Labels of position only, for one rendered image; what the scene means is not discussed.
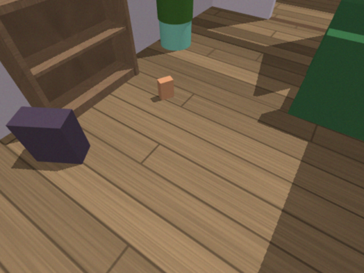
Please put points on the potted plant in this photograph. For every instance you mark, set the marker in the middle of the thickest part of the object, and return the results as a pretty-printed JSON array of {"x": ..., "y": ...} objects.
[{"x": 175, "y": 22}]

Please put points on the bookshelf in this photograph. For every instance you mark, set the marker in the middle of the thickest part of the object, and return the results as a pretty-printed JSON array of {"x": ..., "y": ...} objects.
[{"x": 67, "y": 54}]

